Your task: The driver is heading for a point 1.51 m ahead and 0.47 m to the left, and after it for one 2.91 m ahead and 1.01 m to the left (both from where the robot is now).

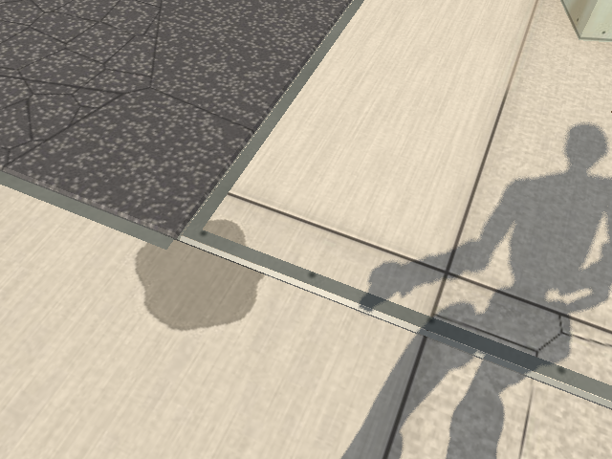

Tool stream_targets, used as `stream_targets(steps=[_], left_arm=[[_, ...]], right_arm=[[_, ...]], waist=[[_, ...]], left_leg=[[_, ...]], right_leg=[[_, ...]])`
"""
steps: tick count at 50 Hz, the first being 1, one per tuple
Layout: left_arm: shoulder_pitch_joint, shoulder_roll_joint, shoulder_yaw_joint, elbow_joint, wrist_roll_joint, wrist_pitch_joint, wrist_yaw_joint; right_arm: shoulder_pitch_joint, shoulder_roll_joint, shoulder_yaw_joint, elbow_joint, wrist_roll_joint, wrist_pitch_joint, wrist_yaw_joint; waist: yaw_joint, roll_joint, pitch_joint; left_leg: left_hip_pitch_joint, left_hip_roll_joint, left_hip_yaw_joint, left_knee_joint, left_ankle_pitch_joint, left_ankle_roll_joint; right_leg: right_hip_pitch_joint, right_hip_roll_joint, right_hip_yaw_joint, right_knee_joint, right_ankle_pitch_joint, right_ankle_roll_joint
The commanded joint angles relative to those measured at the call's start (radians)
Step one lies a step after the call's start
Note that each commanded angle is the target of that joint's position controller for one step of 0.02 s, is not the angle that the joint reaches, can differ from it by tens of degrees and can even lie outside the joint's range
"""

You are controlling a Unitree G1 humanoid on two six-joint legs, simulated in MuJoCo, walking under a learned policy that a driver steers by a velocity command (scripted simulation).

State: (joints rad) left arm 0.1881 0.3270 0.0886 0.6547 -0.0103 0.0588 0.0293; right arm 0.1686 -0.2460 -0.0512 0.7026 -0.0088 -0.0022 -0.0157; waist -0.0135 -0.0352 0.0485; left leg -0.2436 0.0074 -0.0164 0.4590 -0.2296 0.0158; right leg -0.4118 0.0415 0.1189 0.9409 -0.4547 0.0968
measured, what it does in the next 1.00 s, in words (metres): steps on the spot, turning left: right foot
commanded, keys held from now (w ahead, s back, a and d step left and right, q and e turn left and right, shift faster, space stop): no key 0.32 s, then q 0.62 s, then w+q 0.06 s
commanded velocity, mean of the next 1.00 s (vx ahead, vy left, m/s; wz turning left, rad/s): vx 0.00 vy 0.00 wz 0.22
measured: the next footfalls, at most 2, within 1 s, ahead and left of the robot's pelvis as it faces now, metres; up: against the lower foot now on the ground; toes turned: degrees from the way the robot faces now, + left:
right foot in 0.10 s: +0.02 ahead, -0.15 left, +0.00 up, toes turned +3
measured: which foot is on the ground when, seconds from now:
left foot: down 0.00-1.00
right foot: up 0.00-0.08, down 0.10-0.66, up 0.68-1.00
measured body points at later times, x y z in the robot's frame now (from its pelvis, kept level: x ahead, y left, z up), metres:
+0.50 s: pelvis +0.00 -0.03 -0.01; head +0.01 -0.04 +0.44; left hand +0.14 +0.22 -0.12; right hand +0.11 -0.31 -0.13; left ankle +0.01 +0.11 -0.74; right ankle -0.02 -0.15 -0.74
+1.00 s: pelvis -0.01 +0.02 +0.00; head +0.02 +0.06 +0.45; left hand +0.06 +0.34 -0.11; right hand +0.21 -0.21 -0.07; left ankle -0.01 +0.09 -0.74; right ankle +0.05 -0.16 -0.67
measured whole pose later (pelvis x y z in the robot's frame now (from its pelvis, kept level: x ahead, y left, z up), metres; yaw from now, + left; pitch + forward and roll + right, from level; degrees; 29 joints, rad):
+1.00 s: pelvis -0.01 +0.02 +0.00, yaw +18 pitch +2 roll -3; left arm 0.12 0.31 0.08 0.71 -0.01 0.02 0.05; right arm 0.22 -0.30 -0.05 0.63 0.01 0.02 -0.03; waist -0.02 -0.02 0.04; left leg -0.27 -0.08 -0.13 0.43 -0.18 0.09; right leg -0.49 0.01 0.11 0.95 -0.32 0.10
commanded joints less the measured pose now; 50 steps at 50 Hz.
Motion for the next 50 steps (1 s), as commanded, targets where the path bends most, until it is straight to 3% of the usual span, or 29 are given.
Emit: stream_targets(steps=[1, 3, 4, 5, 6, 7, 8, 9, 12, 17, 19, 23, 26, 28, 30, 32, 33, 34, 35, 36, 37, 38, 40, 43, 47, 50], left_arm=[[-0.048, 0.019, -0.009, -0.081, -0.001, -0.020, -0.007], [0.001, 0.032, -0.004, -0.052, -0.004, -0.023, -0.011], [0.025, 0.032, -0.004, -0.036, 0.002, -0.025, -0.013], [0.029, 0.061, -0.003, -0.041, 0.012, -0.026, -0.010], [0.048, 0.130, 0.007, -0.051, 0.021, -0.026, -0.001], [-0.006, 0.107, -0.001, -0.030, 0.030, -0.026, -0.005], [-0.040, 0.042, -0.014, -0.052, 0.029, -0.033, -0.016], [-0.032, 0.021, -0.021, -0.040, 0.038, -0.039, -0.019], [-0.013, 0.038, -0.023, -0.024, 0.031, -0.056, -0.018], [0.000, 0.016, -0.032, -0.007, 0.030, -0.061, -0.012], [0.003, 0.036, -0.024, -0.007, 0.030, -0.061, -0.005], [0.030, 0.090, 0.002, -0.004, 0.019, -0.046, 0.013], [0.007, 0.089, 0.009, -0.019, 0.019, -0.040, 0.022], [-0.019, 0.091, 0.011, -0.028, 0.017, -0.046, 0.024], [-0.060, 0.111, 0.020, -0.030, 0.004, -0.049, 0.025], [-0.100, 0.110, 0.021, -0.029, -0.014, -0.038, 0.028], [-0.045, 0.086, 0.017, -0.009, -0.015, -0.036, 0.026], [-0.008, 0.032, 0.001, -0.027, 0.027, -0.037, 0.024], [-0.103, 0.023, -0.005, -0.074, 0.028, -0.039, 0.032], [-0.093, 0.063, 0.005, -0.062, 0.015, -0.038, 0.034], [-0.081, 0.078, 0.011, -0.047, 0.008, -0.037, 0.032], [-0.069, 0.082, 0.017, -0.023, 0.013, -0.036, 0.037], [-0.060, 0.078, 0.020, -0.015, 0.013, -0.036, 0.037], [-0.050, 0.056, 0.015, -0.006, 0.004, -0.040, 0.031], [-0.088, 0.054, 0.014, -0.012, 0.005, -0.048, 0.032], [-0.105, 0.066, 0.016, -0.015, 0.001, -0.067, 0.018]], right_arm=[[-0.028, -0.175, -0.040, -0.058, 0.006, -0.001, -0.001], [-0.025, -0.179, -0.036, -0.050, 0.019, 0.005, 0.001], [-0.008, -0.164, -0.029, -0.039, 0.027, 0.003, 0.003], [0.034, -0.148, -0.021, -0.025, 0.023, -0.009, 0.007], [0.049, -0.119, -0.008, -0.033, -0.009, -0.026, 0.017], [0.064, -0.070, 0.005, -0.034, -0.017, -0.035, 0.019], [0.003, -0.111, 0.001, -0.029, -0.025, -0.034, 0.016], [-0.028, -0.122, -0.004, -0.027, -0.020, -0.032, 0.015], [-0.009, -0.118, -0.004, -0.011, -0.010, -0.017, 0.006], [0.022, -0.110, -0.003, 0.032, -0.003, -0.017, -0.001], [0.005, -0.129, -0.007, 0.031, 0.007, -0.015, -0.003], [-0.010, -0.151, -0.017, 0.003, 0.021, -0.007, -0.008], [0.013, -0.140, -0.022, -0.014, 0.020, 0.005, 0.000], [0.008, -0.132, -0.025, -0.030, 0.025, 0.014, 0.012], [0.029, -0.126, -0.024, -0.033, 0.028, 0.020, 0.024], [0.100, -0.132, -0.031, -0.014, 0.028, 0.019, 0.036], [0.116, -0.166, -0.044, -0.017, 0.020, 0.017, 0.035], [0.129, -0.295, -0.075, -0.047, 0.016, 0.013, 0.020], [0.163, -0.315, -0.066, -0.064, -0.019, -0.004, 0.031], [0.140, -0.275, -0.054, -0.079, -0.026, -0.022, 0.038], [0.094, -0.252, -0.049, -0.086, -0.013, -0.031, 0.034], [0.055, -0.245, -0.050, -0.093, 0.005, -0.027, 0.026], [0.035, -0.224, -0.039, -0.102, 0.023, -0.014, 0.009], [0.053, -0.209, -0.036, -0.114, 0.020, -0.003, -0.005], [0.062, -0.224, -0.045, -0.125, 0.020, 0.011, -0.019], [0.066, -0.225, -0.048, -0.131, 0.023, 0.015, -0.024]], waist=[[-0.022, 0.241, -0.116], [0.002, 0.225, -0.113], [0.018, 0.206, -0.104], [0.009, 0.165, -0.118], [-0.019, 0.014, -0.165], [-0.065, -0.150, -0.163], [-0.022, -0.098, -0.127], [-0.008, -0.074, -0.103], [-0.009, -0.066, -0.038], [-0.004, -0.020, -0.034], [0.009, -0.007, -0.027], [0.022, -0.051, -0.042], [0.019, -0.127, -0.053], [0.022, -0.119, -0.048], [0.006, -0.088, -0.065], [-0.032, -0.082, -0.096], [-0.026, -0.005, -0.099], [0.007, 0.278, -0.110], [-0.042, 0.349, -0.148], [-0.038, 0.211, -0.145], [-0.014, 0.147, -0.116], [0.001, 0.080, -0.106], [0.015, 0.108, -0.117], [0.009, 0.131, -0.136], [-0.008, 0.154, -0.116], [-0.018, 0.193, -0.099]], left_leg=[[0.120, 0.195, -0.170, -0.094, 0.346, 0.202], [0.098, 0.194, -0.175, -0.064, 0.347, 0.190], [0.070, 0.181, -0.166, -0.052, 0.336, 0.161], [0.011, 0.169, -0.159, -0.045, 0.281, 0.103], [-0.058, 0.108, -0.088, 0.042, 0.163, 0.034], [-0.007, 0.046, -0.009, -0.001, -0.022, -0.025], [0.036, 0.042, -0.003, 0.009, 0.002, -0.058], [0.036, 0.036, 0.003, 0.011, 0.031, -0.063], [0.030, 0.042, -0.005, 0.007, 0.068, -0.056], [0.028, 0.045, -0.011, -0.003, 0.091, -0.061], [-0.016, 0.040, -0.018, 0.018, 0.111, -0.057], [-0.120, 0.018, -0.011, 0.146, 0.088, -0.056], [-0.183, 0.017, 0.008, 0.322, -0.167, -0.049], [-0.239, 0.040, 0.006, 0.429, -0.330, -0.035], [-0.193, 0.048, 0.027, 0.363, -0.267, -0.023], [-0.052, 0.005, 0.079, 0.162, -0.055, 0.000], [0.030, -0.002, 0.019, 0.031, 0.108, 0.027], [0.176, 0.227, -0.357, -0.074, 0.456, 0.125], [0.157, 0.381, -0.623, -0.140, 0.567, 0.318], [0.173, 0.365, -0.558, -0.136, 0.518, 0.333], [0.156, 0.311, -0.457, -0.111, 0.465, 0.285], [0.153, 0.257, -0.394, -0.104, 0.396, 0.233], [0.131, 0.200, -0.338, -0.110, 0.412, 0.199], [0.166, 0.174, -0.318, -0.120, 0.398, 0.201], [0.182, 0.165, -0.372, -0.134, 0.256, 0.200], [0.129, 0.139, -0.443, -0.207, -0.184, 0.207]], right_leg=[[0.070, -0.027, -0.085, -0.237, -0.003, 0.005], [0.170, -0.017, -0.113, -0.449, 0.153, -0.018], [0.245, -0.013, -0.115, -0.595, 0.273, -0.042], [0.346, -0.056, -0.048, -0.620, 0.380, -0.074], [0.442, -0.185, 0.080, -0.560, 0.634, -0.119], [0.307, -0.214, 0.095, -0.530, 0.514, -0.195], [0.244, -0.174, 0.084, -0.551, 0.356, -0.198], [0.222, -0.148, 0.070, -0.560, 0.278, -0.174], [0.174, -0.124, 0.055, -0.561, 0.270, -0.145], [0.189, -0.106, 0.034, -0.547, 0.283, -0.141], [0.218, -0.101, 0.018, -0.537, 0.295, -0.140], [0.259, -0.192, 0.063, -0.552, 0.366, -0.212], [0.245, -0.307, 0.121, -0.562, 0.470, -0.297], [0.251, -0.369, 0.133, -0.551, 0.592, -0.338], [0.245, -0.360, 0.074, -0.514, 0.669, -0.316], [0.207, -0.303, -0.024, -0.417, 0.627, -0.250], [0.157, -0.235, -0.099, -0.294, 0.473, -0.185], [-0.074, -0.107, -0.214, 0.014, 0.079, -0.067], [-0.198, 0.016, -0.082, 0.203, -0.266, -0.044], [-0.227, -0.016, -0.015, 0.317, -0.241, -0.045], [-0.243, -0.038, -0.011, 0.332, -0.152, -0.053], [-0.250, -0.056, -0.011, 0.298, -0.067, -0.049], [-0.199, -0.057, -0.013, 0.266, 0.040, -0.030], [-0.191, -0.035, -0.018, 0.215, 0.099, -0.007], [-0.202, -0.029, -0.003, 0.060, 0.125, 0.013], [-0.167, -0.028, -0.007, -0.082, 0.148, 0.009]])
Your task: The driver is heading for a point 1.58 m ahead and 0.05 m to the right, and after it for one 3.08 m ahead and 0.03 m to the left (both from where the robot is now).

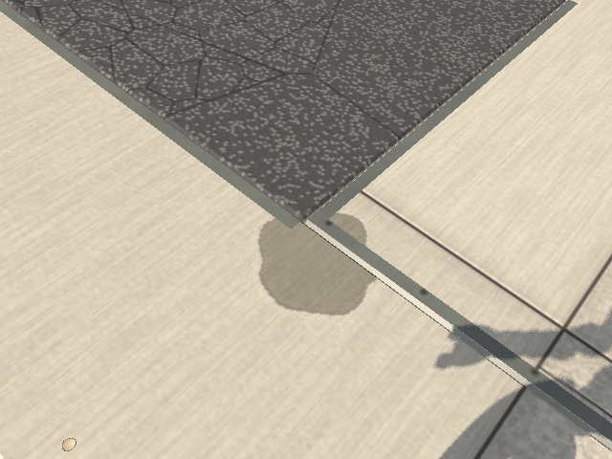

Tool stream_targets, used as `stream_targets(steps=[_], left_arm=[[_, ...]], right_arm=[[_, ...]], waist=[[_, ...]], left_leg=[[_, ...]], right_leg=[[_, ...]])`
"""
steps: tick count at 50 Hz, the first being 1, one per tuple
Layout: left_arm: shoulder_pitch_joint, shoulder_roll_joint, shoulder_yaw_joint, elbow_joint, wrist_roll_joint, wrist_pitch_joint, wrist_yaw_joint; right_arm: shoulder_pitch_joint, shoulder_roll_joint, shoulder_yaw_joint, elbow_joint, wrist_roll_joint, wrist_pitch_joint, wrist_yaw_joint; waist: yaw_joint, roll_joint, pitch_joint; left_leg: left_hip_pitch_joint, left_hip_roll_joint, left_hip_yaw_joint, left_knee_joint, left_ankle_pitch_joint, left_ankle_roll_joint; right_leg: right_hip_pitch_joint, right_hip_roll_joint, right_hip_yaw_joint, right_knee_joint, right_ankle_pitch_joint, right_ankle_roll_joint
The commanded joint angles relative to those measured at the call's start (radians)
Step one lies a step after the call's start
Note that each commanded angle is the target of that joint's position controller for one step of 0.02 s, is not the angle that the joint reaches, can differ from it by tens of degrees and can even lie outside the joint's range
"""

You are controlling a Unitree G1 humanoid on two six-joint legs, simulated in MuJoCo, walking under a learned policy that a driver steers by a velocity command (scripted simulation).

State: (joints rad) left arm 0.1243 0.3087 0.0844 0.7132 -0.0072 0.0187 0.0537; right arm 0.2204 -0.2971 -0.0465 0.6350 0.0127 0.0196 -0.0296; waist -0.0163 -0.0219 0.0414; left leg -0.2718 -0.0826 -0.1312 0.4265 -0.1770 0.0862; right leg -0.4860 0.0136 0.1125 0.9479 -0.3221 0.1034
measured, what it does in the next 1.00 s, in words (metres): walks ahead: right foot, then left foot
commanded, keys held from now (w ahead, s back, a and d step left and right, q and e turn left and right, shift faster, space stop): w+q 0.30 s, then w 0.34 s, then e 0.36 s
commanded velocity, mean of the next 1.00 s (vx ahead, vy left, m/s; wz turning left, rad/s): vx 0.32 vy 0.00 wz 0.20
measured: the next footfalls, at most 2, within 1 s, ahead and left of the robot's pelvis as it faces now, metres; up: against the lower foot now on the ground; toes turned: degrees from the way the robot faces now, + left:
right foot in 0.24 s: +0.11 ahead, -0.15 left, +0.00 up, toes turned +15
left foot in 0.68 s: +0.34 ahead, +0.20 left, +0.00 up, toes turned +18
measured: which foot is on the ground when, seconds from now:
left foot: down 0.00-0.24, up 0.26-0.66, down 0.68-1.00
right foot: up 0.00-0.22, down 0.24-0.68, up 0.70-1.00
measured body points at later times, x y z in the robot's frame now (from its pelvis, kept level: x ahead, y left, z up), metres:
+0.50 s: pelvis +0.13 -0.02 +0.00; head +0.15 -0.04 +0.45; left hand +0.06 +0.25 -0.12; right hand +0.36 -0.23 -0.10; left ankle +0.19 +0.16 -0.68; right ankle +0.07 -0.16 -0.75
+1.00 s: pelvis +0.31 +0.10 +0.00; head +0.35 +0.11 +0.45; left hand +0.39 +0.40 -0.11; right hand +0.48 -0.15 -0.11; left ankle +0.30 +0.18 -0.75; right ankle +0.42 -0.03 -0.69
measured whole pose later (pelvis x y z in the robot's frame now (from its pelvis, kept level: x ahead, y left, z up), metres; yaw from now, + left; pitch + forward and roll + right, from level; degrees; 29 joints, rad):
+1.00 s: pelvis +0.31 +0.10 +0.00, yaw +9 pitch +0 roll +1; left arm 0.21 0.31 0.07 0.73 -0.01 0.01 0.02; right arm 0.20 -0.26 -0.05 0.74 -0.02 -0.06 0.00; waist -0.01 -0.04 0.07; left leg -0.16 -0.02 0.18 0.32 -0.17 0.06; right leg -0.60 -0.07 0.02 0.92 -0.19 0.07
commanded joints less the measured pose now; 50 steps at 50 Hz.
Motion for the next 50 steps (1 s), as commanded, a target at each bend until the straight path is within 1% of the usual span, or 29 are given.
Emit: stream_targets(steps=[1, 5, 7, 10, 11, 12, 13, 14, 15, 16, 18, 21, 25, 27, 29, 31, 32, 33, 34, 35, 36, 37, 38, 39, 40, 42, 44, 46, 50], left_arm=[[-0.051, 0.087, 0.020, -0.077, -0.003, -0.037, -0.012], [-0.076, 0.084, 0.016, -0.081, -0.009, -0.086, -0.038], [-0.066, 0.083, 0.016, -0.077, -0.016, -0.107, -0.050], [0.027, 0.082, 0.023, -0.044, -0.027, -0.129, -0.059], [0.079, 0.094, 0.031, -0.026, -0.026, -0.131, -0.056], [0.174, 0.132, 0.041, -0.012, -0.014, -0.132, -0.048], [0.242, 0.190, 0.042, -0.008, 0.013, -0.127, -0.045], [0.214, 0.227, 0.056, 0.002, 0.029, -0.130, -0.056], [0.160, 0.163, 0.040, -0.013, 0.009, -0.128, -0.051], [0.148, 0.116, 0.025, -0.017, 0.000, -0.125, -0.045], [0.167, 0.097, 0.011, -0.006, 0.006, -0.122, -0.041], [0.212, 0.096, 0.004, 0.019, 0.013, -0.130, -0.044], [0.232, 0.114, -0.002, 0.048, -0.004, -0.118, -0.048], [0.273, 0.131, -0.002, 0.071, -0.013, -0.111, -0.050], [0.302, 0.152, -0.001, 0.090, -0.021, -0.105, -0.053], [0.308, 0.167, 0.002, 0.103, -0.027, -0.094, -0.054], [0.304, 0.179, 0.004, 0.107, -0.027, -0.089, -0.053], [0.296, 0.178, 0.002, 0.110, -0.026, -0.082, -0.051], [0.296, 0.163, -0.007, 0.103, -0.018, -0.084, -0.047], [0.310, 0.079, -0.035, 0.053, 0.013, -0.094, -0.047], [0.439, 0.007, -0.060, 0.075, 0.006, -0.105, -0.050], [0.368, 0.137, -0.020, 0.092, -0.025, -0.101, -0.049], [0.294, 0.135, -0.016, 0.068, -0.038, -0.095, -0.047], [0.271, 0.109, -0.020, 0.071, -0.026, -0.088, -0.039], [0.268, 0.098, -0.015, 0.074, -0.017, -0.073, -0.033], [0.313, 0.057, -0.016, 0.089, -0.019, -0.036, -0.027], [0.302, 0.048, -0.010, 0.066, -0.013, -0.013, -0.020], [0.238, 0.045, -0.008, 0.021, -0.002, -0.007, -0.019], [0.133, 0.034, -0.014, -0.046, 0.000, -0.006, -0.049]], right_arm=[[0.015, -0.178, -0.054, -0.064, 0.001, -0.008, -0.010], [0.034, -0.188, -0.059, -0.063, 0.003, -0.016, -0.006], [0.030, -0.188, -0.059, -0.066, 0.005, -0.017, -0.001], [-0.013, -0.166, -0.051, -0.079, 0.011, -0.010, 0.004], [-0.016, -0.139, -0.042, -0.083, 0.011, -0.011, 0.004], [-0.004, -0.079, -0.025, -0.085, 0.008, -0.016, 0.006], [0.010, -0.020, -0.008, -0.105, 0.013, -0.023, 0.008], [-0.028, -0.103, -0.028, -0.149, 0.020, -0.036, 0.011], [-0.026, -0.152, -0.041, -0.127, 0.017, -0.037, 0.013], [-0.005, -0.153, -0.046, -0.099, 0.008, -0.039, 0.016], [-0.007, -0.112, -0.039, -0.086, 0.003, -0.053, 0.028], [-0.051, -0.065, -0.023, -0.097, 0.005, -0.071, 0.037], [-0.159, -0.025, -0.001, -0.128, -0.003, -0.084, 0.052], [-0.225, -0.006, 0.009, -0.146, 0.003, -0.094, 0.066], [-0.251, -0.021, 0.006, -0.157, 0.014, -0.099, 0.078], [-0.239, -0.052, -0.006, -0.159, 0.016, -0.101, 0.084], [-0.194, -0.077, -0.018, -0.151, 0.014, -0.101, 0.082], [-0.073, -0.111, -0.039, -0.119, 0.006, -0.100, 0.074], [0.070, -0.152, -0.058, -0.084, -0.004, -0.097, 0.061], [0.225, -0.239, -0.075, -0.063, -0.041, -0.089, 0.043], [0.222, -0.255, -0.069, -0.063, -0.051, -0.082, 0.045], [0.189, -0.161, -0.049, -0.065, -0.044, -0.079, 0.047], [0.121, -0.123, -0.034, -0.053, -0.030, -0.082, 0.048], [0.060, -0.098, -0.028, -0.043, -0.021, -0.086, 0.051], [0.013, -0.079, -0.025, -0.040, -0.019, -0.091, 0.054], [-0.051, -0.063, -0.025, -0.026, -0.033, -0.109, 0.056], [-0.102, -0.070, -0.028, -0.014, -0.041, -0.121, 0.050], [-0.110, -0.084, -0.034, 0.008, -0.038, -0.116, 0.035], [-0.105, -0.117, -0.045, 0.034, -0.027, -0.084, 0.009]], waist=[[-0.020, 0.197, -0.077], [-0.037, 0.186, -0.063], [-0.030, 0.185, -0.057], [0.039, 0.159, -0.044], [0.068, 0.128, -0.053], [0.098, 0.033, -0.107], [0.089, -0.132, -0.122], [0.061, -0.202, -0.002], [0.054, -0.161, 0.067], [0.053, -0.131, 0.073], [0.058, -0.100, 0.057], [0.071, -0.084, 0.048], [0.094, -0.081, 0.059], [0.121, -0.079, 0.073], [0.119, -0.089, 0.080], [0.086, -0.106, 0.065], [0.047, -0.118, 0.028], [-0.030, -0.105, -0.049], [-0.105, -0.092, -0.153], [-0.135, 0.082, -0.344], [-0.072, 0.317, -0.529], [-0.104, 0.188, -0.445], [-0.072, 0.176, -0.279], [-0.034, 0.107, -0.211], [-0.002, 0.114, -0.158], [0.049, 0.126, -0.129], [0.071, 0.135, -0.093], [0.066, 0.133, -0.067], [0.031, 0.105, -0.065]], left_leg=[[0.143, 0.229, -0.356, -0.190, -0.304, 0.142], [0.127, 0.224, -0.414, -0.181, -0.365, 0.154], [0.085, 0.212, -0.435, -0.173, -0.377, 0.154], [-0.043, 0.159, -0.437, -0.125, -0.406, 0.116], [-0.122, 0.121, -0.400, -0.059, -0.422, 0.080], [-0.257, 0.057, -0.302, 0.150, -0.487, 0.019], [-0.421, -0.059, -0.113, 0.431, -0.458, -0.029], [-0.573, 0.023, -0.075, 0.556, -0.406, -0.042], [-0.620, 0.075, -0.059, 0.624, -0.323, -0.063], [-0.615, 0.082, -0.045, 0.655, -0.251, -0.080], [-0.596, 0.099, -0.033, 0.685, -0.132, -0.093], [-0.577, 0.107, 0.002, 0.649, -0.011, -0.106], [-0.484, 0.143, 0.104, 0.403, 0.115, -0.122], [-0.407, 0.136, 0.144, 0.285, 0.142, -0.116], [-0.347, 0.124, 0.155, 0.207, 0.120, -0.092], [-0.284, 0.103, 0.161, 0.146, 0.072, -0.052], [-0.200, 0.078, 0.173, 0.123, 0.054, -0.028], [-0.016, 0.047, 0.188, 0.073, 0.092, 0.005], [0.233, 0.077, 0.162, 0.070, 0.188, 0.032], [0.610, 0.334, -0.119, 0.120, 0.373, 0.107], [0.723, 0.558, -0.492, 0.020, 0.479, 0.237], [0.593, 0.503, -0.376, 0.005, 0.534, 0.204], [0.469, 0.457, -0.186, 0.003, 0.648, 0.173], [0.360, 0.401, -0.097, -0.020, 0.654, 0.143], [0.255, 0.370, -0.031, -0.063, 0.645, 0.127], [0.101, 0.346, 0.062, -0.145, 0.638, 0.129], [0.043, 0.351, 0.127, -0.185, 0.639, 0.148], [0.049, 0.353, 0.173, -0.203, 0.596, 0.145], [0.100, 0.357, 0.236, -0.202, 0.505, 0.142]], right_leg=[[-0.084, 0.001, -0.001, -0.128, 0.011, -0.003], [-0.018, 0.014, -0.002, -0.277, -0.020, -0.036], [0.057, 0.025, -0.010, -0.343, -0.028, -0.057], [0.286, 0.025, -0.039, -0.540, 0.103, -0.095], [0.412, -0.004, -0.037, -0.594, 0.136, -0.111], [0.587, -0.145, 0.092, -0.614, 0.041, -0.155], [0.653, -0.327, 0.382, -0.710, -0.229, -0.241], [0.535, -0.428, 0.571, -0.769, -0.422, -0.325], [0.508, -0.392, 0.497, -0.781, -0.437, -0.321], [0.509, -0.332, 0.400, -0.778, -0.348, -0.288], [0.496, -0.274, 0.260, -0.785, -0.146, -0.262], [0.462, -0.237, 0.121, -0.806, 0.064, -0.280], [0.425, -0.207, 0.001, -0.817, 0.251, -0.281], [0.408, -0.215, -0.026, -0.819, 0.283, -0.279], [0.432, -0.245, -0.024, -0.812, 0.320, -0.275], [0.490, -0.277, -0.025, -0.770, 0.456, -0.261], [0.513, -0.278, -0.041, -0.704, 0.648, -0.248], [0.496, -0.244, -0.075, -0.544, 0.863, -0.221], [0.385, -0.197, -0.095, -0.349, 0.877, -0.182], [0.094, -0.102, -0.123, -0.001, 0.467, -0.123], [-0.069, 0.041, -0.004, 0.268, -0.314, -0.082], [-0.088, -0.002, 0.074, 0.355, -0.288, -0.077], [-0.144, -0.040, 0.024, 0.342, -0.247, -0.075], [-0.134, -0.079, -0.001, 0.283, -0.184, -0.069], [-0.089, -0.100, -0.014, 0.242, -0.131, -0.061], [0.028, -0.098, -0.041, 0.235, -0.044, -0.047], [0.019, -0.093, -0.048, 0.195, 0.008, -0.030], [-0.018, -0.108, -0.046, 0.095, 0.082, -0.027], [0.000, -0.120, -0.080, -0.092, 0.199, -0.039]])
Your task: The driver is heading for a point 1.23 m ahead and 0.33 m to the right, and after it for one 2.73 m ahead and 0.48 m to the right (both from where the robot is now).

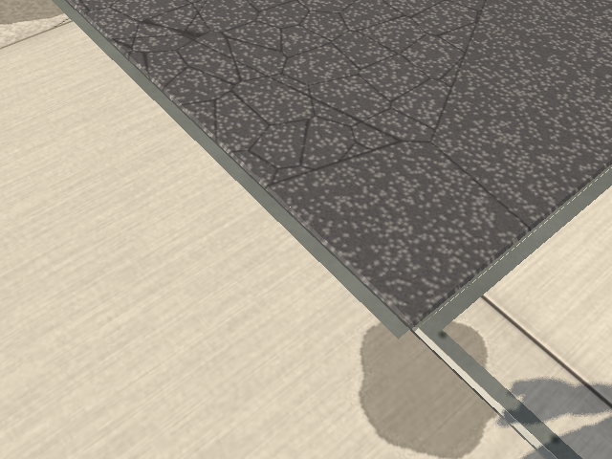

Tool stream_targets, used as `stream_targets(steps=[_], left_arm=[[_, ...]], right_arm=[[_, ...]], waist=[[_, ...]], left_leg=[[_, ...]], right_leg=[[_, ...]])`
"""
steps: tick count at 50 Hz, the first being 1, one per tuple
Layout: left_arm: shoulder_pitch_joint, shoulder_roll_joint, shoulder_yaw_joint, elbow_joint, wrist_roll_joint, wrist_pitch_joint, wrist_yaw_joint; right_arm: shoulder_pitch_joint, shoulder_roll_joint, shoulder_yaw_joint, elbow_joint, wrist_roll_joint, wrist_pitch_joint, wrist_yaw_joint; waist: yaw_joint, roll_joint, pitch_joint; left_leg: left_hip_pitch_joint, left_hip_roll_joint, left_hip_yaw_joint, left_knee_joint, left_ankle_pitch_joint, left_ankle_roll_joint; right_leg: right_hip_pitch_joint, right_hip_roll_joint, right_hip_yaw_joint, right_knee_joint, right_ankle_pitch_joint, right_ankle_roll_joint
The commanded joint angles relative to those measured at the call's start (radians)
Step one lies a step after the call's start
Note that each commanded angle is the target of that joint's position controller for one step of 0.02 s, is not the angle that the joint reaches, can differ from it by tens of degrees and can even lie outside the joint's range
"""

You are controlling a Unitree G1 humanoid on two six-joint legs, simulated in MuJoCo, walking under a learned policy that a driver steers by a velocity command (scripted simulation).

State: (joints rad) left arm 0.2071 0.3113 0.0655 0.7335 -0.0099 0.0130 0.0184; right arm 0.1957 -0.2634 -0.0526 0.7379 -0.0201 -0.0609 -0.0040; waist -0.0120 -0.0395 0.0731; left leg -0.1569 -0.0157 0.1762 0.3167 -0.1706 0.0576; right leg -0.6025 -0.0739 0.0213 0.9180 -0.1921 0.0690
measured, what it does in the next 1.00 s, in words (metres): steps on the spot, turning right: right foot, then left foot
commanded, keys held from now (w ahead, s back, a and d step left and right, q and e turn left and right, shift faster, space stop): e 0.78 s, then no key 0.04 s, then w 0.18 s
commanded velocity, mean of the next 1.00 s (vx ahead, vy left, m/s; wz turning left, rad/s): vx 0.05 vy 0.00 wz -0.51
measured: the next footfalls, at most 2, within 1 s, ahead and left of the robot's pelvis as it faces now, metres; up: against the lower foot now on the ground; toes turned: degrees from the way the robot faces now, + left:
right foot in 0.20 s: +0.13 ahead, -0.13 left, +0.00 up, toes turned -9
left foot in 0.62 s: +0.17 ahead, +0.10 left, +0.00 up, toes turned -26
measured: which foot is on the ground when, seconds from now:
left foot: down 0.00-0.20, up 0.22-0.60, down 0.62-1.00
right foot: up 0.00-0.18, down 0.20-0.62, up 0.64-1.00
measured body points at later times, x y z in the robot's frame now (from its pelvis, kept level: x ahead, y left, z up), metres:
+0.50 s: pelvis +0.07 -0.02 -0.01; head +0.12 -0.05 +0.44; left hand +0.31 +0.21 -0.08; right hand +0.16 -0.34 -0.12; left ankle +0.13 +0.13 -0.71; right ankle +0.09 -0.13 -0.75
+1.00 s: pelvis +0.08 -0.01 +0.00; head +0.10 -0.02 +0.45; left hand +0.37 +0.12 -0.09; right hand +0.02 -0.31 -0.12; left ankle +0.14 +0.11 -0.75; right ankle +0.00 -0.11 -0.73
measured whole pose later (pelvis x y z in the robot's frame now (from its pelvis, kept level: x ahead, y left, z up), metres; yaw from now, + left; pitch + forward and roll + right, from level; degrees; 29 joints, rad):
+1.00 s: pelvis +0.08 -0.01 +0.00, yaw -32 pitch +1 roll +0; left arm 0.19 0.28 0.05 0.62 -0.02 0.04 0.00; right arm 0.23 -0.29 -0.06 0.75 0.03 0.00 0.00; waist -0.05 0.00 0.02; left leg -0.20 0.07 0.08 0.44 -0.26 0.00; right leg -0.27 -0.01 -0.01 0.58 -0.36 0.02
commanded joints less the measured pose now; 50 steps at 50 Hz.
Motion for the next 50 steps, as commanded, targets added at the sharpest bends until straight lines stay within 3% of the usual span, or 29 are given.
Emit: stream_targets(steps=[1, 7, 9, 10, 11, 12, 13, 14, 15, 17, 19, 22, 27, 30, 31, 32, 33, 34, 36, 37, 39, 41, 42, 44, 47, 50], left_arm=[[0.029, 0.036, 0.006, -0.083, 0.001, 0.003, -0.021], [-0.046, 0.070, 0.028, -0.179, -0.002, 0.028, -0.049], [0.022, 0.098, 0.047, -0.179, 0.001, 0.024, -0.043], [0.105, 0.201, 0.080, -0.174, 0.004, 0.019, -0.022], [0.109, 0.305, 0.095, -0.196, 0.023, 0.013, -0.007], [0.125, 0.222, 0.071, -0.201, 0.028, -0.004, -0.017], [0.077, 0.198, 0.061, -0.200, 0.020, -0.018, -0.021], [0.029, 0.172, 0.057, -0.196, 0.002, -0.022, -0.019], [-0.016, 0.150, 0.050, -0.203, -0.011, -0.017, -0.013], [-0.063, 0.153, 0.046, -0.215, 0.001, -0.006, -0.003], [-0.058, 0.165, 0.052, -0.214, 0.007, -0.001, 0.005], [-0.052, 0.182, 0.060, -0.209, 0.001, 0.007, 0.014], [-0.069, 0.179, 0.060, -0.214, 0.002, 0.021, 0.007], [-0.101, 0.163, 0.054, -0.221, -0.014, 0.031, 0.011], [-0.074, 0.129, 0.044, -0.221, -0.012, 0.032, 0.013], [-0.046, 0.083, 0.034, -0.242, -0.008, 0.026, 0.012], [-0.042, 0.162, 0.058, -0.238, 0.006, 0.014, 0.013], [-0.015, 0.210, 0.078, -0.213, -0.001, 0.015, 0.010], [0.024, 0.178, 0.079, -0.169, -0.003, 0.033, 0.013], [0.020, 0.151, 0.072, -0.169, -0.005, 0.039, 0.011], [-0.027, 0.116, 0.058, -0.192, -0.016, 0.040, 0.006], [-0.086, 0.086, 0.042, -0.218, -0.013, 0.036, 0.005], [-0.091, 0.075, 0.034, -0.223, -0.008, 0.035, 0.002], [-0.106, 0.055, 0.018, -0.233, -0.004, 0.030, -0.008], [-0.082, 0.066, 0.014, -0.216, -0.008, 0.016, -0.020], [0.049, 0.060, 0.016, -0.142, -0.007, -0.004, -0.026]], right_arm=[[-0.075, -0.163, -0.043, -0.063, 0.009, 0.005, -0.017], [-0.058, -0.208, -0.065, -0.042, 0.050, 0.048, -0.007], [-0.036, -0.189, -0.063, -0.027, 0.058, 0.053, -0.009], [0.000, -0.162, -0.056, -0.032, 0.033, 0.047, -0.008], [-0.012, -0.106, -0.030, -0.083, -0.014, 0.041, -0.006], [-0.066, -0.140, -0.037, -0.072, -0.005, 0.042, 0.001], [-0.098, -0.156, -0.041, -0.082, 0.026, 0.048, 0.004], [-0.097, -0.147, -0.041, -0.073, 0.027, 0.051, -0.004], [-0.108, -0.156, -0.044, -0.073, 0.017, 0.056, -0.015], [-0.085, -0.144, -0.043, -0.064, 0.015, 0.063, -0.017], [-0.069, -0.123, -0.035, -0.053, 0.021, 0.066, -0.019], [-0.089, -0.108, -0.028, -0.055, 0.023, 0.068, -0.020], [-0.092, -0.126, -0.037, -0.065, 0.030, 0.058, -0.004], [-0.014, -0.128, -0.048, -0.045, 0.028, 0.041, 0.008], [0.019, -0.184, -0.064, -0.042, 0.015, 0.041, 0.003], [-0.007, -0.281, -0.083, -0.048, -0.005, 0.051, -0.004], [-0.024, -0.246, -0.075, -0.067, -0.033, 0.045, -0.002], [-0.087, -0.191, -0.057, -0.091, -0.026, 0.040, -0.009], [-0.152, -0.141, -0.044, -0.103, 0.008, 0.041, -0.021], [-0.141, -0.134, -0.039, -0.101, 0.016, 0.044, -0.027], [-0.093, -0.139, -0.039, -0.093, 0.010, 0.055, -0.037], [-0.031, -0.157, -0.045, -0.078, 0.006, 0.063, -0.040], [-0.005, -0.172, -0.050, -0.071, 0.010, 0.066, -0.038], [0.006, -0.202, -0.059, -0.065, 0.026, 0.066, -0.028], [0.005, -0.220, -0.060, -0.054, 0.040, 0.056, -0.007], [0.005, -0.201, -0.047, -0.028, 0.061, 0.044, 0.012]], waist=[[0.018, 0.113, -0.094], [0.001, 0.118, -0.087], [0.043, 0.076, -0.130], [0.060, -0.075, -0.202], [0.034, -0.309, -0.244], [0.092, -0.150, -0.368], [0.076, -0.090, -0.303], [0.047, -0.031, -0.248], [0.033, -0.010, -0.207], [-0.004, -0.052, -0.199], [-0.003, -0.066, -0.215], [0.014, -0.082, -0.217], [0.029, -0.134, -0.188], [-0.019, -0.129, -0.183], [-0.012, -0.047, -0.192], [0.040, 0.247, -0.142], [0.016, 0.293, -0.132], [0.041, 0.211, -0.115], [0.056, 0.167, -0.085], [0.043, 0.167, -0.077], [0.010, 0.179, -0.080], [-0.033, 0.193, -0.104], [-0.045, 0.194, -0.133], [-0.061, 0.217, -0.132], [-0.052, 0.235, -0.089], [0.026, 0.170, -0.074]], left_leg=[[0.004, 0.301, -0.070, -0.086, 0.484, 0.173], [0.116, 0.351, -0.076, 0.066, 0.449, 0.135], [0.083, 0.280, -0.012, 0.256, 0.482, 0.056], [-0.066, 0.185, 0.039, 0.487, 0.313, -0.027], [-0.422, 0.000, 0.018, 0.818, -0.457, -0.130], [-0.449, -0.005, -0.218, 0.950, -0.550, -0.127], [-0.486, 0.022, -0.244, 0.973, -0.483, -0.113], [-0.503, 0.044, -0.249, 0.916, -0.408, -0.104], [-0.503, 0.056, -0.251, 0.851, -0.345, -0.107], [-0.401, 0.030, -0.233, 0.776, -0.272, -0.125], [-0.358, 0.012, -0.232, 0.671, -0.251, -0.144], [-0.298, -0.002, -0.244, 0.537, -0.211, -0.153], [-0.220, -0.025, -0.252, 0.372, -0.200, -0.126], [-0.071, -0.022, -0.228, 0.098, -0.045, -0.082], [0.032, 0.108, -0.328, 0.033, -0.008, -0.035], [0.074, 0.322, -0.580, -0.027, 0.115, 0.098], [-0.015, 0.445, -0.708, -0.054, 0.184, 0.227], [-0.042, 0.405, -0.619, -0.041, 0.187, 0.217], [-0.019, 0.282, -0.436, -0.011, 0.153, 0.132], [-0.002, 0.271, -0.393, -0.003, 0.206, 0.134], [0.046, 0.249, -0.320, -0.006, 0.253, 0.146], [0.128, 0.268, -0.320, 0.006, 0.306, 0.169], [0.153, 0.278, -0.321, -0.007, 0.215, 0.172], [0.116, 0.283, -0.329, -0.059, -0.054, 0.171], [0.007, 0.286, -0.328, -0.100, -0.208, 0.164], [-0.117, 0.255, -0.282, -0.022, -0.199, 0.123]], right_leg=[[0.117, -0.032, 0.003, -0.093, 0.067, -0.011], [0.127, 0.004, -0.061, -0.255, -0.086, -0.074], [0.299, 0.058, -0.081, -0.442, 0.099, -0.127], [0.510, -0.033, 0.087, -0.481, 0.538, -0.194], [0.706, -0.296, 0.478, -0.474, 0.879, -0.433], [0.711, -0.318, 0.513, -0.500, 0.805, -0.488], [0.665, -0.275, 0.409, -0.508, 0.720, -0.442], [0.617, -0.215, 0.345, -0.515, 0.590, -0.377], [0.567, -0.185, 0.319, -0.529, 0.512, -0.340], [0.467, -0.134, 0.274, -0.548, 0.505, -0.322], [0.459, -0.120, 0.269, -0.545, 0.499, -0.323], [0.425, -0.105, 0.299, -0.542, 0.363, -0.313], [0.384, -0.089, 0.416, -0.540, 0.164, -0.288], [0.341, -0.037, 0.434, -0.475, 0.126, -0.228], [0.249, 0.020, 0.381, -0.380, -0.020, -0.171], [0.034, 0.192, 0.170, -0.175, -0.318, -0.103], [0.002, 0.170, 0.137, 0.079, -0.447, -0.054], [0.014, 0.138, 0.158, 0.205, -0.383, -0.040], [-0.015, 0.127, 0.128, 0.300, -0.262, -0.006], [-0.033, 0.121, 0.118, 0.329, -0.233, 0.010], [-0.045, 0.107, 0.063, 0.272, -0.196, 0.030], [-0.041, 0.091, 0.054, 0.158, -0.214, 0.042], [-0.014, 0.079, 0.041, 0.095, -0.224, 0.040], [0.068, 0.064, 0.001, -0.039, -0.252, 0.019], [0.229, 0.078, -0.057, -0.234, -0.272, -0.030], [0.501, 0.110, -0.099, -0.543, -0.065, -0.103]])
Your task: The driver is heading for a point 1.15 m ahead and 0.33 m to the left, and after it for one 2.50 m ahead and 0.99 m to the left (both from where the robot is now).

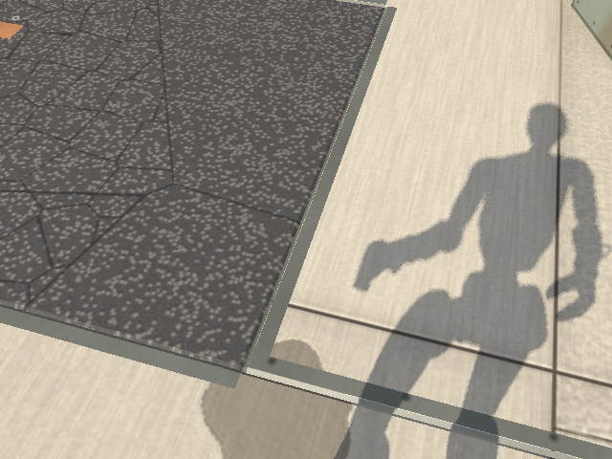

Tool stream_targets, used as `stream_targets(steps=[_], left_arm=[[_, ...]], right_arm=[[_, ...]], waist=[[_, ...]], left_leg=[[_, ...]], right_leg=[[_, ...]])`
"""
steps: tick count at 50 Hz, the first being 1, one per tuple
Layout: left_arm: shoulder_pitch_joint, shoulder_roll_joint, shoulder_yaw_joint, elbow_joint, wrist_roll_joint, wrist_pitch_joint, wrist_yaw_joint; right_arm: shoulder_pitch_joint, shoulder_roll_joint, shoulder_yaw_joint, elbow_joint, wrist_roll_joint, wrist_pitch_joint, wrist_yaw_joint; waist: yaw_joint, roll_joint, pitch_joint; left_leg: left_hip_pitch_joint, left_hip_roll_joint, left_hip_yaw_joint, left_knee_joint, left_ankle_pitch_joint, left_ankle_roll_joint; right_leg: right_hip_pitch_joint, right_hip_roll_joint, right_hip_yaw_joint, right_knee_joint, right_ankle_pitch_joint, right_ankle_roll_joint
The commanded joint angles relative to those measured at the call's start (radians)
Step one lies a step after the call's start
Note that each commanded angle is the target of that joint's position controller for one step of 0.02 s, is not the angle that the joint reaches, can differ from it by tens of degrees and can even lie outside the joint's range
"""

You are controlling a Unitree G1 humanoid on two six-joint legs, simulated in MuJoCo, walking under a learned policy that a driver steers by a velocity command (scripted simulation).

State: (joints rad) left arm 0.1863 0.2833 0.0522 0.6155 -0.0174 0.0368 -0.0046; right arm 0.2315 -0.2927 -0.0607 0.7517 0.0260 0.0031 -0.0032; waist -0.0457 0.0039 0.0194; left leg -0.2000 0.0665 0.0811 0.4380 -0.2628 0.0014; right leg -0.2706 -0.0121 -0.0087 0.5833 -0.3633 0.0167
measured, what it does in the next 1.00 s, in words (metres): walks ahead, turning left: right foot, then left foot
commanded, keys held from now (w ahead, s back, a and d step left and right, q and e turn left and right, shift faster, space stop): w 0.16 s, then w+q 0.84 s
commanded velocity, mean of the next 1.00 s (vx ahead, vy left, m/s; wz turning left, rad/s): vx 0.44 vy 0.00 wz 0.31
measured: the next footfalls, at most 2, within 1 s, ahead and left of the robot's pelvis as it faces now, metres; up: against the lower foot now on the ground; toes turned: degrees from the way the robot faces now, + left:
right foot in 0.04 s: +0.01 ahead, -0.12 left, +0.00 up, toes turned -1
left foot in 0.50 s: +0.36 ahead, +0.12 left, +0.00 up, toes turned +7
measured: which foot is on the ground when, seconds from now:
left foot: down 0.00-0.02, up 0.04-0.48, down 0.50-0.98, up 1.00-1.00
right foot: up 0.00-0.02, down 0.04-0.50, up 0.52-0.96, down 0.98-1.00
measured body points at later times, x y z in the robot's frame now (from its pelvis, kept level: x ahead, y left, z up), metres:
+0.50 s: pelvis +0.20 +0.01 -0.03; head +0.24 +0.02 +0.42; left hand +0.17 +0.31 -0.15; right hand +0.44 -0.20 -0.11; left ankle +0.32 +0.11 -0.74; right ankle -0.02 -0.12 -0.73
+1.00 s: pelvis +0.49 +0.03 -0.02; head +0.51 +0.04 +0.43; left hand +0.61 +0.34 -0.08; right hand +0.64 -0.23 -0.13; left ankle +0.32 +0.11 -0.73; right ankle +0.63 -0.04 -0.74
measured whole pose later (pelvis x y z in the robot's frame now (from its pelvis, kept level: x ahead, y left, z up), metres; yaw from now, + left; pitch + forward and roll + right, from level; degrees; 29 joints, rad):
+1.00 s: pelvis +0.49 +0.03 -0.02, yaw +23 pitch +2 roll +0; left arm 0.09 0.28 0.03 0.61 0.01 -0.13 -0.01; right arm 0.37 -0.32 -0.07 0.74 0.02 -0.03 -0.01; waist -0.07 0.01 0.01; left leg -0.16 -0.10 -0.24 0.70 -0.50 0.05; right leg -0.45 0.03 0.04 0.52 -0.11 0.00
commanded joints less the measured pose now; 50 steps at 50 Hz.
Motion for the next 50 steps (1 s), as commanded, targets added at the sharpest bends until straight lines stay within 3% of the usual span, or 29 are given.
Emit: stream_targets(steps=[1, 2, 3, 4, 5, 8, 11, 14, 19, 20, 22, 23, 24, 25, 26, 27, 28, 29, 30, 31, 33, 35, 37, 40, 44, 47, 48, 49, 50], left_arm=[[0.148, 0.103, 0.035, 0.002, -0.002, -0.031, 0.003], [0.260, 0.164, 0.047, 0.021, 0.002, -0.035, 0.012], [0.274, 0.292, 0.078, 0.015, 0.008, -0.046, 0.006], [0.247, 0.228, 0.064, 0.009, 0.011, -0.070, 0.002], [0.204, 0.170, 0.043, 0.011, 0.013, -0.087, 0.002], [0.136, 0.125, 0.024, 0.006, 0.013, -0.104, 0.005], [0.139, 0.127, 0.027, 0.017, 0.022, -0.109, 0.014], [0.170, 0.148, 0.033, 0.045, 0.023, -0.115, 0.015], [0.209, 0.175, 0.045, 0.096, 0.006, -0.118, 0.015], [0.206, 0.179, 0.048, 0.101, 0.004, -0.114, 0.017], [0.195, 0.203, 0.054, 0.103, 0.008, -0.104, 0.024], [0.192, 0.216, 0.057, 0.101, 0.012, -0.095, 0.030], [0.182, 0.215, 0.054, 0.095, 0.013, -0.084, 0.038], [0.203, 0.200, 0.043, 0.079, 0.024, -0.088, 0.046], [0.331, 0.052, -0.006, 0.034, 0.040, -0.112, 0.025], [0.231, 0.121, 0.001, 0.041, 0.016, -0.150, 0.012], [0.117, 0.169, 0.015, -0.001, -0.028, -0.169, 0.001], [0.075, 0.159, 0.006, -0.017, -0.022, -0.182, 0.003], [0.054, 0.154, 0.008, -0.018, 0.004, -0.186, 0.010], [0.072, 0.159, 0.015, -0.017, 0.017, -0.178, 0.012], [0.111, 0.143, 0.013, -0.007, 0.029, -0.154, 0.012], [0.097, 0.119, 0.005, -0.012, 0.040, -0.138, 0.016], [0.017, 0.093, -0.007, -0.036, 0.043, -0.137, 0.018], [-0.113, 0.068, -0.017, -0.059, 0.032, -0.148, 0.011], [-0.171, 0.110, 0.001, -0.074, 0.009, -0.163, -0.004], [-0.076, 0.145, 0.027, -0.053, 0.004, -0.173, -0.006], [0.013, 0.172, 0.042, -0.039, 0.012, -0.177, 0.000], [0.152, 0.224, 0.057, -0.031, 0.028, -0.177, 0.010], [0.217, 0.301, 0.076, 0.008, 0.041, -0.161, 0.003]], right_arm=[[-0.033, -0.116, -0.018, -0.036, 0.004, -0.031, 0.018], [-0.073, -0.026, 0.014, -0.064, -0.028, -0.045, 0.030], [-0.131, -0.060, 0.003, -0.130, -0.019, -0.063, 0.029], [-0.165, -0.141, -0.022, -0.129, 0.001, -0.074, 0.024], [-0.144, -0.158, -0.030, -0.117, 0.014, -0.078, 0.031], [-0.119, -0.134, -0.031, -0.081, -0.013, -0.086, 0.038], [-0.117, -0.082, -0.011, -0.065, -0.007, -0.084, 0.048], [-0.185, -0.048, 0.008, -0.088, -0.001, -0.079, 0.056], [-0.272, -0.054, 0.017, -0.138, 0.003, -0.083, 0.079], [-0.274, -0.060, 0.015, -0.144, 0.001, -0.084, 0.084], [-0.230, -0.088, 0.002, -0.148, -0.004, -0.082, 0.086], [-0.152, -0.120, -0.015, -0.135, -0.004, -0.077, 0.081], [-0.004, -0.160, -0.040, -0.100, 0.000, -0.072, 0.072], [0.147, -0.216, -0.065, -0.075, 0.005, -0.062, 0.056], [0.198, -0.323, -0.085, -0.075, 0.004, -0.064, 0.050], [0.212, -0.228, -0.060, -0.086, 0.004, -0.069, 0.048], [0.162, -0.199, -0.051, -0.085, -0.007, -0.071, 0.043], [0.102, -0.186, -0.047, -0.095, -0.007, -0.074, 0.039], [0.041, -0.161, -0.039, -0.107, -0.010, -0.074, 0.036], [0.003, -0.142, -0.031, -0.124, -0.025, -0.076, 0.032], [-0.031, -0.135, -0.031, -0.134, -0.023, -0.075, 0.023], [-0.022, -0.146, -0.034, -0.124, -0.016, -0.079, 0.015], [-0.004, -0.163, -0.039, -0.114, -0.012, -0.078, 0.006], [0.045, -0.176, -0.043, -0.094, -0.002, -0.067, -0.004], [0.106, -0.173, -0.044, -0.071, 0.008, -0.050, -0.010], [0.087, -0.156, -0.043, -0.075, 0.000, -0.040, -0.009], [0.092, -0.117, -0.029, -0.080, -0.005, -0.042, -0.006], [0.112, -0.043, -0.004, -0.097, -0.022, -0.046, 0.000], [0.235, -0.006, 0.012, -0.135, 0.010, -0.058, 0.001]], waist=[[0.097, 0.089, -0.060], [0.132, -0.110, -0.121], [0.141, -0.269, -0.062], [0.156, -0.171, 0.000], [0.123, -0.173, 0.056], [0.083, -0.141, 0.094], [0.083, -0.103, 0.061], [0.111, -0.099, 0.080], [0.126, -0.079, 0.124], [0.118, -0.078, 0.117], [0.081, -0.107, 0.047], [0.036, -0.124, -0.024], [-0.045, -0.110, -0.115], [-0.112, -0.052, -0.204], [-0.014, 0.250, -0.352], [-0.082, 0.161, -0.455], [-0.088, 0.121, -0.276], [-0.050, 0.020, -0.178], [-0.007, -0.025, -0.098], [0.032, 0.005, -0.075], [0.068, 0.043, -0.051], [0.074, 0.037, -0.021], [0.047, 0.040, 0.004], [-0.011, 0.056, 0.004], [-0.027, 0.081, -0.016], [0.040, 0.120, -0.040], [0.087, 0.105, -0.099], [0.136, -0.026, -0.242], [0.075, -0.358, -0.326]], left_leg=[[-0.167, 0.136, -0.142, -0.048, -0.094, 0.131], [-0.333, 0.041, -0.032, 0.262, -0.195, 0.047], [-0.592, -0.059, -0.002, 0.458, -0.345, 0.004], [-0.654, 0.000, -0.093, 0.610, -0.327, 0.004], [-0.683, 0.030, -0.121, 0.639, -0.221, 0.019], [-0.652, 0.056, -0.116, 0.587, 0.010, 0.007], [-0.596, 0.041, -0.087, 0.486, 0.163, -0.026], [-0.512, 0.016, -0.075, 0.321, 0.276, -0.032], [-0.477, -0.015, -0.071, 0.160, 0.293, 0.030], [-0.467, -0.025, -0.062, 0.143, 0.265, 0.047], [-0.364, -0.080, -0.013, 0.140, 0.188, 0.087], [-0.258, -0.119, 0.015, 0.151, 0.148, 0.110], [-0.051, -0.164, 0.037, 0.124, 0.162, 0.141], [0.258, -0.093, -0.104, 0.138, 0.164, 0.184], [0.629, 0.213, -0.702, 0.064, -0.077, 0.398], [0.657, 0.255, -0.946, -0.119, -0.208, 0.408], [0.539, 0.234, -0.797, -0.155, -0.176, 0.351], [0.381, 0.194, -0.683, -0.161, -0.097, 0.320], [0.230, 0.154, -0.593, -0.173, 0.021, 0.304], [0.126, 0.121, -0.533, -0.197, 0.103, 0.300], [0.011, 0.093, -0.477, -0.235, 0.185, 0.314], [-0.085, 0.071, -0.409, -0.249, 0.247, 0.313], [-0.130, 0.034, -0.360, -0.249, 0.233, 0.287], [-0.147, -0.004, -0.336, -0.213, 0.162, 0.235], [-0.028, 0.038, -0.449, -0.122, 0.085, 0.207], [0.020, 0.047, -0.512, -0.004, 0.113, 0.168], [-0.012, -0.001, -0.477, 0.117, 0.133, 0.135], [-0.119, -0.068, -0.385, 0.405, -0.016, 0.096], [-0.469, -0.185, -0.254, 0.716, -0.349, 0.037]], right_leg=[[0.331, 0.014, -0.008, -0.220, 0.107, -0.069], [0.495, -0.185, 0.257, -0.259, 0.153, -0.118], [0.462, -0.378, 0.578, -0.340, -0.012, -0.295], [0.396, -0.382, 0.610, -0.389, -0.135, -0.343], [0.367, -0.333, 0.530, -0.408, -0.195, -0.309], [0.311, -0.237, 0.340, -0.454, 0.053, -0.242], [0.290, -0.193, 0.169, -0.462, 0.272, -0.216], [0.234, -0.181, 0.069, -0.475, 0.323, -0.199], [0.299, -0.243, -0.004, -0.472, 0.386, -0.182], [0.331, -0.251, -0.020, -0.445, 0.464, -0.173], [0.383, -0.249, -0.057, -0.320, 0.840, -0.147], [0.399, -0.238, -0.080, -0.191, 1.037, -0.129], [0.340, -0.204, -0.121, 0.019, 1.130, -0.099], [0.103, -0.176, -0.118, 0.288, 0.932, -0.061], [-0.334, 0.025, -0.069, 0.719, 0.005, 0.015], [-0.428, 0.064, 0.139, 0.842, -0.180, 0.002], [-0.514, 0.010, 0.145, 0.842, -0.110, -0.016], [-0.493, -0.038, 0.133, 0.760, -0.034, -0.031], [-0.452, -0.068, 0.120, 0.667, 0.004, -0.027], [-0.381, -0.090, 0.125, 0.623, 0.037, -0.023], [-0.329, -0.099, 0.107, 0.560, 0.055, 0.006], [-0.314, -0.096, 0.079, 0.466, 0.096, 0.039], [-0.309, -0.083, 0.067, 0.321, 0.231, 0.060], [-0.228, -0.027, 0.055, 0.079, 0.425, 0.071], [-0.183, 0.002, 0.098, -0.058, 0.411, 0.056], [-0.054, 0.006, 0.089, -0.120, 0.297, -0.001], [0.101, -0.030, 0.104, -0.142, 0.280, -0.039], [0.343, -0.211, 0.278, -0.138, 0.194, -0.105], [0.595, -0.417, 0.761, -0.247, -0.053, -0.268]])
